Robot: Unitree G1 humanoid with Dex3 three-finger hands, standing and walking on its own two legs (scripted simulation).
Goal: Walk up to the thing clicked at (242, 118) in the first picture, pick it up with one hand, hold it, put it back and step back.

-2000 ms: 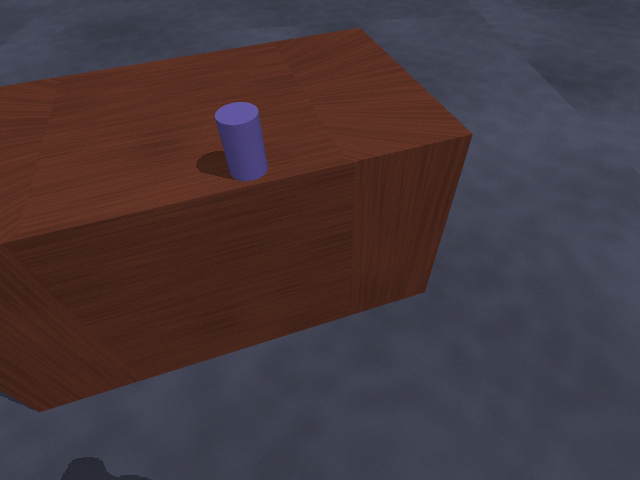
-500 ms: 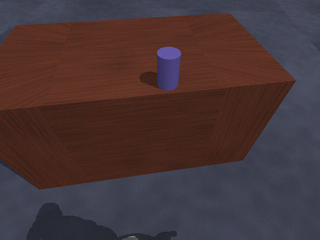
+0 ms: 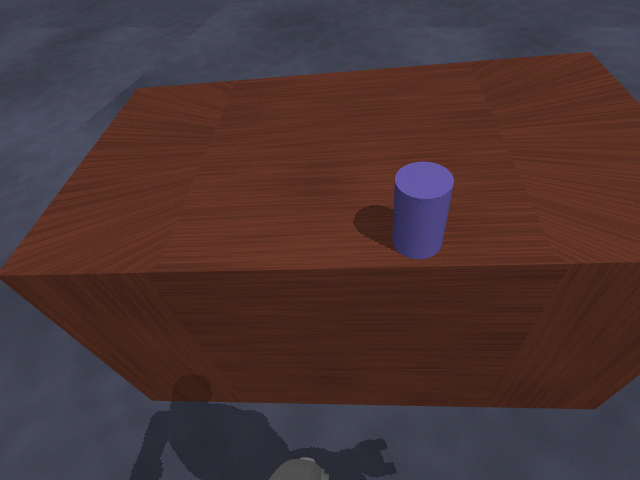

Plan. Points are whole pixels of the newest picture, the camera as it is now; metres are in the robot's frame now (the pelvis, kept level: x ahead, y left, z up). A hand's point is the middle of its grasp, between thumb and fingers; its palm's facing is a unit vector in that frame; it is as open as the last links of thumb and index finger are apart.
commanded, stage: walk up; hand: right
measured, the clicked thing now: (420, 212) +0.53 -0.11 +0.00
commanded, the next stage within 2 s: stand in 1.52 s
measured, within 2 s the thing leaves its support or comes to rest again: neither
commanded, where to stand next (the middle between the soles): +0.16 +0.03 m, yaw +0 degrees
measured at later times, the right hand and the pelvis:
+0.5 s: hand (496, 428) +0.23 -0.19 -0.15, palm faces -0.07 +0.93 -0.36, open 7.4 cm; pelvis +0.08 +0.05 -0.02, yaw +1 degrees
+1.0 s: hand (519, 463) +0.19 -0.21 -0.14, palm faces -0.05 +0.94 -0.34, open 7.4 cm; pelvis +0.10 +0.04 +0.01, yaw +2 degrees
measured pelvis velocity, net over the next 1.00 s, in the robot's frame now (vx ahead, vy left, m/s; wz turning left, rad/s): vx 0.10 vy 0.04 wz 0.03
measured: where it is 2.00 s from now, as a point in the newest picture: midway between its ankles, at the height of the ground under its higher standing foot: outside the picture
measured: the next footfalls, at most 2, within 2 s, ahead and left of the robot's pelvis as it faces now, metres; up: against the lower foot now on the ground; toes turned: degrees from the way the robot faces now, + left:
left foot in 0.18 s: +0.20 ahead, +0.16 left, +0.00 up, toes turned +3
right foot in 0.48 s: +0.14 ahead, -0.09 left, +0.00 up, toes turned -1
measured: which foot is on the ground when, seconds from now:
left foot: up 0.00-0.16, down 0.18-1.00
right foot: down 0.00-0.20, up 0.22-0.46, down 0.48-1.00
